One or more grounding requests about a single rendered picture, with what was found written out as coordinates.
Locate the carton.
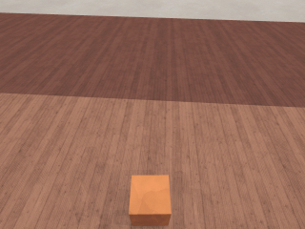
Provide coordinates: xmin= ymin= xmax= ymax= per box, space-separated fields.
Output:
xmin=129 ymin=175 xmax=172 ymax=226

